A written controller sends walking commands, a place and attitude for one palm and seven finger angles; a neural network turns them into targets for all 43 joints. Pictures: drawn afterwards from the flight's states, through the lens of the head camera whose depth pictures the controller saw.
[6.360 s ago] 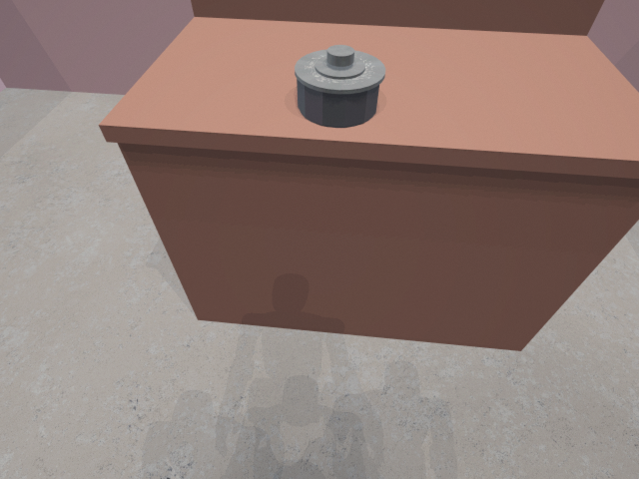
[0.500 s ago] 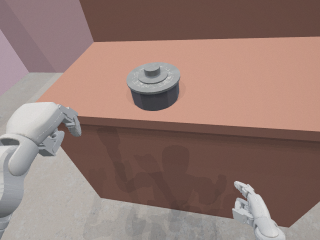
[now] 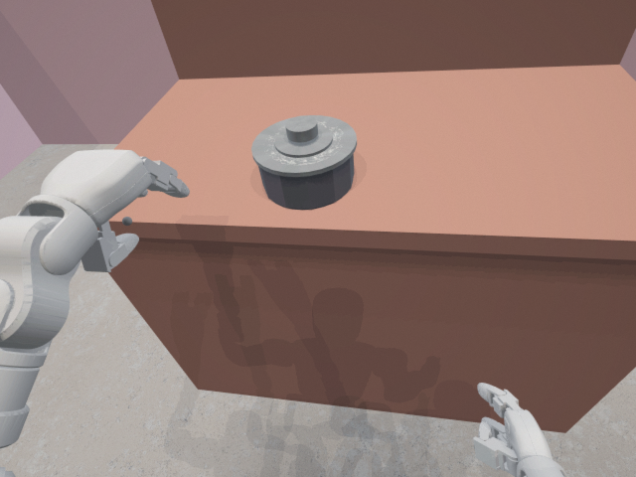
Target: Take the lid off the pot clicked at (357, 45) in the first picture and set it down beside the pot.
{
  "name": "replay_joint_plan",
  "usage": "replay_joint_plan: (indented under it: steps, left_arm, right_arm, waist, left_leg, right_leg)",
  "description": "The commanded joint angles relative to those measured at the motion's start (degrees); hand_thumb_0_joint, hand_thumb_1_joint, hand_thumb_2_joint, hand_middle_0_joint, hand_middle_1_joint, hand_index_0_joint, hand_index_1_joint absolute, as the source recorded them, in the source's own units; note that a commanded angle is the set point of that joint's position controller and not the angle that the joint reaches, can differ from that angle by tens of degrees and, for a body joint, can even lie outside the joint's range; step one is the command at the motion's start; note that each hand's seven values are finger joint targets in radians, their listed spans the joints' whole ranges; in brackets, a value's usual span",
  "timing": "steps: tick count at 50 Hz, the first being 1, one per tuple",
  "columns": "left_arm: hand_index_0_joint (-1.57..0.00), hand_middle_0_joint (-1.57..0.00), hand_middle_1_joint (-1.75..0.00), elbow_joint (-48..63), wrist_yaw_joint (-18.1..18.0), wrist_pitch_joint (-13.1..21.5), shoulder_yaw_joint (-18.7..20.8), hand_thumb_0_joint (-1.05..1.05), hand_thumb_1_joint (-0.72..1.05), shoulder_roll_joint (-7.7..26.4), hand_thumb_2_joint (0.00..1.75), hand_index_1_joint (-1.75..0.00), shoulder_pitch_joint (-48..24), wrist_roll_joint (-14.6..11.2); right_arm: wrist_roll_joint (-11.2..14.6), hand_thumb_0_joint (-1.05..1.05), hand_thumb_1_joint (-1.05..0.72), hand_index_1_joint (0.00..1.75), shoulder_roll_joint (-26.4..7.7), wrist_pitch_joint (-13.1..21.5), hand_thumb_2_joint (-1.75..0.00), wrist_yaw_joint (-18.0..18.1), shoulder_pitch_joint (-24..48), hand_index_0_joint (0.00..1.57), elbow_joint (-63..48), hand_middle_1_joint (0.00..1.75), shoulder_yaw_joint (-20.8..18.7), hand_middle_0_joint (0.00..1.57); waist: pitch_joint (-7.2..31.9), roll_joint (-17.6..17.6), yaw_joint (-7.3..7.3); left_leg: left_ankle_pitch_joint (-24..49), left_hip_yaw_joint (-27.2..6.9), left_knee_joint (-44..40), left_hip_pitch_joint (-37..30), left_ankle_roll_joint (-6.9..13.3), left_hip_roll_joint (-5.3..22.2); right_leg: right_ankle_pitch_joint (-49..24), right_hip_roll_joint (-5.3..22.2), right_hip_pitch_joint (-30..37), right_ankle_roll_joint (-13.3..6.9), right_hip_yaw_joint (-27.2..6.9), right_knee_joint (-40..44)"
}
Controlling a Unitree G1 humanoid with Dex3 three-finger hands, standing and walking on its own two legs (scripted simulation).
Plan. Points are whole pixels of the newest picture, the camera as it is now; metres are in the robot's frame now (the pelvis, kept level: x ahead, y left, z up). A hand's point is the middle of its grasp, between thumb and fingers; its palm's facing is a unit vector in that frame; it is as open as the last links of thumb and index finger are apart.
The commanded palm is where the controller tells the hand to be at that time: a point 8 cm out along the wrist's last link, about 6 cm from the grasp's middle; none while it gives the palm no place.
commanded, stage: move the open hand above the knob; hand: left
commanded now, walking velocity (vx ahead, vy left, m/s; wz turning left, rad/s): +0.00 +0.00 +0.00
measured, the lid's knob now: (301, 128) +0.60 +0.11 +0.16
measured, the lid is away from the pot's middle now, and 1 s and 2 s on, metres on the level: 0.00 0.00 0.00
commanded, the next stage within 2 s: none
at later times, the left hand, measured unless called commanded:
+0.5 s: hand (193, 169) +0.40 +0.20 +0.22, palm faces -0.09 +0.01 -1.00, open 9.9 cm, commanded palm +0.36 +0.20 +0.29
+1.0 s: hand (240, 138) +0.47 +0.16 +0.22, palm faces -0.18 -0.03 -0.98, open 9.9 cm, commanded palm +0.45 +0.16 +0.29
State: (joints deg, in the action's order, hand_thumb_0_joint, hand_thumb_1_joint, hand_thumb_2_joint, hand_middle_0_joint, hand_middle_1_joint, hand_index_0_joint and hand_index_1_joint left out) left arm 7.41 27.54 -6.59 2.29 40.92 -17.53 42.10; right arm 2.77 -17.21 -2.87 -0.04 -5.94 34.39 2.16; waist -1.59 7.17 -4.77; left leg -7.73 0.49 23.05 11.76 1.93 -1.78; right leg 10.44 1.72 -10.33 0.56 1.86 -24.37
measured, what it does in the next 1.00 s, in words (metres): stands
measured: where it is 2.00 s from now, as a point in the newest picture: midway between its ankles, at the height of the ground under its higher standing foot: outside the picture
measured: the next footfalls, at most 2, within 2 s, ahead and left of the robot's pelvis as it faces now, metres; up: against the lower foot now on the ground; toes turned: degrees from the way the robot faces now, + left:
none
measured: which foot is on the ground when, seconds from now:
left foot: down 0.00-1.00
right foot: down 0.00-1.00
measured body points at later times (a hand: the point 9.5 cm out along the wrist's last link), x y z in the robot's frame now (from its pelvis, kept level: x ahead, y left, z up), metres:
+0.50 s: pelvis +0.01 +0.00 +0.00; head +0.01 -0.05 +0.45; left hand +0.39 +0.20 +0.27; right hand +0.21 -0.22 -0.11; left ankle +0.06 +0.10 -0.74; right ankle +0.03 -0.13 -0.74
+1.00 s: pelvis +0.05 -0.01 +0.00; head +0.06 -0.05 +0.45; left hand +0.47 +0.16 +0.27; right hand +0.24 -0.24 -0.12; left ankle +0.06 +0.10 -0.74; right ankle +0.03 -0.13 -0.74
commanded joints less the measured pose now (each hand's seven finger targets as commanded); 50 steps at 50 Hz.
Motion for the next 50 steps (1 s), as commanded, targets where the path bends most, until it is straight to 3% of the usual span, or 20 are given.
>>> replay_joint_plan:
  steps: [1,3,6,7,10,13,16,18,22,25,28,31,33,37,38,40,43,47,48,50]
  left_arm:
    - [-0.88,-0.88,-0.08,4.9,-2.6,-0.6,8.3,0.00,-0.37,14.6,1.66,-0.08,-24.5,1.7]
    - [-0.88,-0.88,-0.08,7.1,-2.6,-0.8,8.1,0.00,-0.36,14.9,1.66,-0.08,-26.5,2.3]
    - [-0.88,-0.88,-0.08,0.6,-2.6,-1.7,4.3,0.00,-0.36,11.5,1.66,-0.08,-29.9,2.8]
    - [-0.88,-0.88,-0.08,-0.8,-2.9,-2.4,3.9,0.00,-0.36,10.1,1.66,-0.08,-28.2,2.7]
    - [-0.88,-0.88,-0.08,1.0,-3.0,-2.0,-0.8,0.00,-0.36,8.2,1.66,-0.08,-38.2,4.0]
    - [-0.88,-0.88,-0.08,-1.2,-3.6,-3.0,2.0,0.00,-0.36,12.4,1.66,-0.08,-43.0,5.9]
    - [-0.88,-0.88,-0.08,-9.4,-3.3,-3.9,-1.6,0.00,-0.36,8.6,1.66,-0.08,-45.3,6.5]
    - [-0.88,-0.88,-0.08,-7.2,-2.9,-4.1,-3.1,0.00,-0.36,7.2,1.66,-0.08,-47.0,6.6]
    - [-0.88,-0.88,-0.08,-11.9,-2.7,-5.7,0.2,0.00,-0.36,10.3,1.66,-0.08,-45.3,6.8]
    - [-0.88,-0.88,-0.08,-11.6,-1.8,-6.2,-3.4,0.00,-0.36,7.3,1.66,-0.08,-50.2,7.2]
    - [-0.88,-0.88,-0.08,-12.1,-1.2,-6.9,-1.3,0.00,-0.36,9.8,1.66,-0.08,-51.1,7.5]
    - [-0.88,-0.88,-0.08,-17.2,-0.4,-7.8,-3.4,0.00,-0.36,8.0,1.66,-0.08,-52.3,7.3]
    - [-0.88,-0.88,-0.08,-13.6,-0.2,-7.7,-3.8,0.00,-0.36,7.9,1.66,-0.08,-54.9,7.1]
    - [-0.88,-0.88,-0.08,-15.9,0.2,-8.9,-6.1,0.00,-0.36,4.8,1.66,-0.08,-54.5,6.2]
    - [-0.88,-0.88,-0.08,-15.0,0.2,-8.9,-4.6,0.00,-0.36,7.1,1.66,-0.08,-57.6,7.3]
    - [-0.88,-0.88,-0.08,-19.7,0.3,-9.5,-5.5,0.00,-0.36,6.8,1.66,-0.08,-58.6,7.9]
    - [-0.88,-0.88,-0.08,-15.4,0.2,-9.5,-6.1,0.00,-0.36,5.9,1.66,-0.08,-61.6,7.7]
    - [-0.88,-0.88,-0.08,-25.0,0.2,-11.2,-9.1,0.00,-0.36,2.1,1.66,-0.08,-60.1,7.3]
    - [-0.88,-0.88,-0.08,-24.6,0.3,-11.1,-8.3,0.00,-0.36,4.1,1.66,-0.08,-64.2,8.7]
    - [-0.88,-0.88,-0.08,-23.6,0.1,-11.1,-11.9,0.00,-0.36,0.6,1.66,-0.08,-69.3,8.9]
  right_arm:
    - [0.3,0.00,-0.90,0.30,-5.2,2.7,-0.90,0.3,11.3,0.20,-10.0,0.30,-1.7,0.20]
    - [0.2,0.00,-0.90,0.30,-5.0,2.9,-0.90,-0.1,11.4,0.20,-10.1,0.30,-1.6,0.20]
    - [0.4,0.00,-0.90,0.30,-5.0,2.6,-0.90,0.3,11.0,0.20,-9.4,0.30,-1.4,0.20]
    - [0.8,0.00,-0.90,0.30,-5.1,2.7,-0.90,0.2,10.5,0.20,-9.4,0.30,-1.7,0.20]
    - [0.7,0.00,-0.90,0.30,-4.7,2.8,-0.90,0.5,10.8,0.20,-9.3,0.30,-1.4,0.20]
    - [0.2,0.00,-0.90,0.30,-4.8,3.1,-0.90,0.4,10.2,0.20,-8.2,0.30,-1.2,0.20]
    - [0.5,0.00,-0.90,0.30,-5.1,2.1,-0.90,0.5,9.3,0.20,-7.3,0.30,-1.3,0.20]
    - [0.5,0.00,-0.90,0.30,-4.7,2.2,-0.90,0.0,9.6,0.20,-7.9,0.30,-1.2,0.20]
    - [0.4,0.00,-0.90,0.30,-5.7,1.3,-0.90,-0.3,8.7,0.20,-7.9,0.30,-1.5,0.20]
    - [0.6,0.00,-0.90,0.30,-5.2,1.0,-0.90,-0.5,9.0,0.20,-8.3,0.30,-1.4,0.20]
    - [0.5,0.00,-0.90,0.30,-5.4,0.6,-0.90,-0.7,8.6,0.20,-8.3,0.30,-1.4,0.20]
    - [0.8,0.00,-0.90,0.30,-5.8,-0.1,-0.90,-0.4,8.0,0.20,-7.9,0.30,-1.6,0.20]
    - [0.8,0.00,-0.90,0.30,-5.5,0.1,-0.90,-0.6,8.1,0.20,-8.3,0.30,-1.6,0.20]
    - [1.1,0.00,-0.90,0.30,-5.8,-0.5,-0.90,-0.5,7.9,0.20,-7.9,0.30,-1.9,0.20]
    - [1.0,0.00,-0.90,0.30,-5.4,-0.4,-0.90,-0.6,7.3,0.20,-7.6,0.30,-1.7,0.20]
    - [1.0,0.00,-0.90,0.30,-5.6,-0.8,-0.90,-0.3,6.8,0.20,-7.0,0.30,-1.5,0.20]
    - [0.9,0.00,-0.90,0.30,-5.1,-0.6,-0.90,-0.7,7.2,0.20,-7.5,0.30,-1.6,0.20]
    - [1.3,0.00,-0.90,0.30,-5.8,-1.6,-0.90,-0.5,5.9,0.20,-6.3,0.30,-1.8,0.20]
    - [1.1,0.00,-0.90,0.30,-5.4,-1.6,-0.90,-0.5,5.7,0.20,-6.1,0.30,-1.2,0.20]
    - [1.1,0.00,-0.90,0.30,-5.0,-1.6,-0.90,-0.2,6.0,0.20,-6.1,0.30,-1.3,0.20]
  waist:
    - [12.4,-3.2,-0.15]
    - [16.0,-1.5,-0.35]
    - [11.2,-3.4,0.76]
    - [11.0,-3.0,1.26]
    - [13.9,-3.4,1.55]
    - [18.6,-2.3,0.88]
    - [14.3,-4.8,1.80]
    - [19.1,-4.4,1.47]
    - [19.4,-5.5,1.43]
    - [20.8,-6.6,1.78]
    - [23.6,-7.5,1.49]
    - [19.3,-9.0,2.48]
    - [23.6,-7.9,2.44]
    - [22.5,-6.6,3.60]
    - [24.5,-8.0,3.03]
    - [21.4,-9.7,3.53]
    - [27.8,-7.1,3.20]
    - [21.8,-8.3,4.65]
    - [23.6,-9.9,4.35]
    - [25.0,-8.4,5.13]
  left_leg:
    - [-4.1,-1.7,-5.4,-3.8,0.3,-0.5]
    - [-2.9,-2.2,-5.0,-4.8,0.2,-0.6]
    - [-6.8,-2.3,-5.7,-3.1,0.1,-0.3]
    - [-7.1,-2.6,-5.2,-3.6,0.0,-0.1]
    - [-9.7,-3.2,-6.0,-4.2,0.2,-0.2]
    - [-5.7,-3.4,-4.7,-5.2,0.2,-0.7]
    - [-6.1,-2.7,-4.7,-3.2,0.0,-0.5]
    - [-2.6,-2.7,-3.8,-4.8,0.2,-1.0]
    - [2.8,-1.5,-1.8,-4.3,0.4,-1.2]
    - [4.7,-1.2,-1.7,-4.5,0.8,-1.7]
    - [8.3,-0.8,-0.7,-4.4,1.0,-2.2]
    - [6.4,-0.2,-0.7,-3.1,1.2,-2.2]
    - [8.6,-0.4,-0.1,-4.9,1.4,-2.7]
    - [12.2,-0.6,1.3,-6.7,1.5,-2.5]
    - [12.0,-0.7,0.9,-6.3,1.6,-2.8]
    - [10.0,-0.3,0.5,-4.2,1.6,-2.8]
    - [15.2,-0.7,1.7,-7.4,1.8,-3.1]
    - [13.2,-0.6,2.0,-6.2,1.6,-2.7]
    - [12.3,-0.7,1.2,-5.3,1.5,-2.8]
    - [13.1,-0.9,1.4,-6.7,1.7,-2.9]
  right_leg:
    - [6.6,-2.9,-0.1,-1.7,0.9,4.2]
    - [5.4,-2.7,1.4,-2.0,0.7,3.5]
    - [7.8,-2.9,-1.9,-1.9,1.1,3.7]
    - [7.5,-3.7,-3.0,-2.0,0.9,3.7]
    - [8.2,-2.7,-2.1,-2.0,0.9,2.8]
    - [6.3,-2.6,-0.2,-2.6,0.5,2.3]
    - [6.6,-2.6,-2.3,-2.6,0.9,2.6]
    - [4.0,-2.4,0.0,-2.8,0.8,2.0]
    - [-0.6,-2.7,1.1,-2.8,0.6,1.5]
    - [-2.9,-2.2,1.9,-2.6,0.5,0.9]
    - [-7.2,-2.0,4.6,-2.5,0.0,0.4]
    - [-6.8,-2.0,2.2,-2.2,0.1,0.8]
    - [-9.2,-2.0,4.3,-2.2,-0.1,0.3]
    - [-12.4,-2.5,2.1,-2.4,0.3,-0.2]
    - [-12.4,-2.3,3.8,-2.3,-0.1,-0.2]
    - [-11.9,-2.2,2.7,-2.1,0.0,-0.1]
    - [-15.9,-2.2,5.1,-2.3,-0.4,-1.1]
    - [-14.6,-2.7,0.8,-2.5,0.4,-0.6]
    - [-14.0,-2.4,2.4,-2.4,0.3,-0.7]
    - [-14.4,-2.5,1.5,-2.5,0.2,-1.0]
